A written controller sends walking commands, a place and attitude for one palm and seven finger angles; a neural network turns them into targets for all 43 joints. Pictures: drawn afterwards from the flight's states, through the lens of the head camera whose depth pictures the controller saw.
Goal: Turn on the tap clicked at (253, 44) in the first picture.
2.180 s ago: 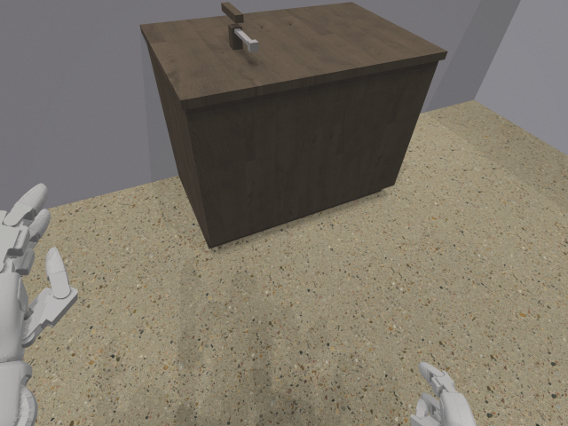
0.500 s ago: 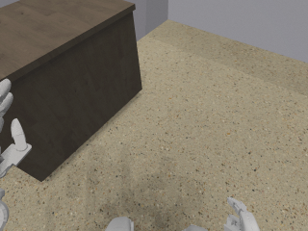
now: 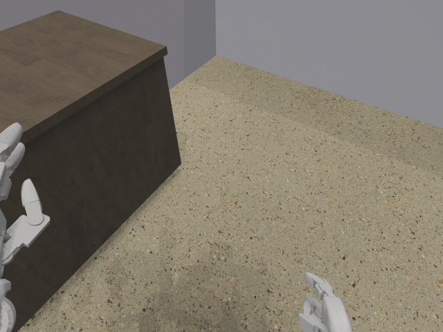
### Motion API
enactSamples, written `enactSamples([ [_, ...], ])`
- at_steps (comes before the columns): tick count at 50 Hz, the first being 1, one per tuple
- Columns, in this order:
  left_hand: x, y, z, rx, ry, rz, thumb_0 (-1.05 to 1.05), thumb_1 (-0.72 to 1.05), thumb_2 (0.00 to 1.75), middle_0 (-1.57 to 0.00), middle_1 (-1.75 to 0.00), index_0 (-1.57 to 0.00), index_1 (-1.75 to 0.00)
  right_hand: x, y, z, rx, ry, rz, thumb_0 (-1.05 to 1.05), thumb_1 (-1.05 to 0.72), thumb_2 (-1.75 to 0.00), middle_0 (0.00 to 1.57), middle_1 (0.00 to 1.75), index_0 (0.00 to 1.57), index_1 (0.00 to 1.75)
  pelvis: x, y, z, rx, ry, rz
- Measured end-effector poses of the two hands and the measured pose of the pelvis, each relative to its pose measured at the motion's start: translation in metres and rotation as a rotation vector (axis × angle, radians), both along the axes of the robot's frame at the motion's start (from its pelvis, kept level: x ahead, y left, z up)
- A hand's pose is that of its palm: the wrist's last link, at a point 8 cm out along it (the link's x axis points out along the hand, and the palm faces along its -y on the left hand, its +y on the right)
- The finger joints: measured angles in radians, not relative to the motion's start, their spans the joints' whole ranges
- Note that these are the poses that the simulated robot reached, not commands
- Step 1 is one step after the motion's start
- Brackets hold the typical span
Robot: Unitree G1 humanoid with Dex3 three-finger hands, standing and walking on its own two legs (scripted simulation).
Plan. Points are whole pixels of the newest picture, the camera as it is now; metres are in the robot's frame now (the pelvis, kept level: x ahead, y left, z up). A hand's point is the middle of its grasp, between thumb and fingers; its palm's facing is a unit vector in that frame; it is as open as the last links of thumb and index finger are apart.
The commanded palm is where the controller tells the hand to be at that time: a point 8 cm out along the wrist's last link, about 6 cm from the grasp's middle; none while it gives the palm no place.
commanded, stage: turn to face it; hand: left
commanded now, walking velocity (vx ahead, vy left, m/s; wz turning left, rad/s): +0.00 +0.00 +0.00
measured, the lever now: out of the picture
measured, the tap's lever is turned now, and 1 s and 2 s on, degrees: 0 0 0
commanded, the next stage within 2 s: take the last steps up to it in 1.16 s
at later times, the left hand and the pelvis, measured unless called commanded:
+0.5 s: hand (54, 176) +0.28 +0.26 +0.18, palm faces +0.52 -0.74 -0.44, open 7.4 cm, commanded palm +0.20 +0.29 +0.18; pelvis +0.09 -0.01 -0.02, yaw +10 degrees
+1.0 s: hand (41, 253) +0.17 +0.22 +0.18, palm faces +0.73 -0.55 -0.41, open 7.4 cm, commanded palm +0.10 +0.24 +0.18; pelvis +0.09 -0.08 +0.01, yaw +27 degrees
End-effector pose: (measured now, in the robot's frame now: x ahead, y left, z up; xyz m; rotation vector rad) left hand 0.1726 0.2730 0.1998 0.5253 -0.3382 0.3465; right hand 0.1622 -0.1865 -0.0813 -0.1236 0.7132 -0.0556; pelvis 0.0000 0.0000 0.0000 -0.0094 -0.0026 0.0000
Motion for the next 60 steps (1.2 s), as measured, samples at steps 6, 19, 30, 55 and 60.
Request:
enactSamples([
  [6, 0.036, -0.020, -0.004, 0.052, 0.029, 0.052, 0.01, 0.88, 0.90, -0.22, -0.30, -0.21, -0.31, 0.024, -0.028, -0.038, 0.011, 0.106, 0.018, 0.01, -0.90, -0.90, 0.21, 0.30, 0.21, 0.30, 0.034, -0.022, -0.013, 0.013, -0.007, 0.028],
  [19, 0.063, -0.008, -0.004, 0.041, 0.033, 0.082, 0.01, 0.88, 0.90, -0.22, -0.30, -0.21, -0.31, 0.092, -0.085, -0.001, -0.226, 0.132, -0.003, 0.01, -0.91, -0.90, 0.20, 0.30, 0.20, 0.30, 0.086, -0.020, -0.004, 0.039, 0.013, 0.119],
  [30, 0.043, 0.016, 0.002, 0.019, -0.037, 0.160, 0.01, 0.89, 0.90, -0.22, -0.30, -0.21, -0.31, 0.146, -0.012, 0.010, -0.091, -0.003, 0.164, 0.01, -0.91, -0.90, 0.20, 0.30, 0.20, 0.30, 0.095, -0.021, -0.005, -0.028, 0.007, 0.231],
  [55, -0.079, -0.031, -0.003, -0.050, 0.035, 0.538, 0.01, 0.88, 0.90, -0.22, -0.30, -0.21, -0.31, 0.173, -0.042, 0.011, -0.199, -0.001, 0.424, 0.01, -0.91, -0.90, 0.20, 0.30, 0.20, 0.30, 0.074, -0.080, 0.003, 0.048, 0.039, 0.521],
  [60, -0.108, -0.024, -0.010, -0.030, -0.014, 0.543, 0.01, 0.89, 0.90, -0.22, -0.30, -0.21, -0.31, 0.164, -0.024, 0.012, -0.169, -0.045, 0.442, 0.01, -0.91, -0.90, 0.20, 0.30, 0.20, 0.30, 0.056, -0.081, -0.007, 0.036, 0.012, 0.554],
])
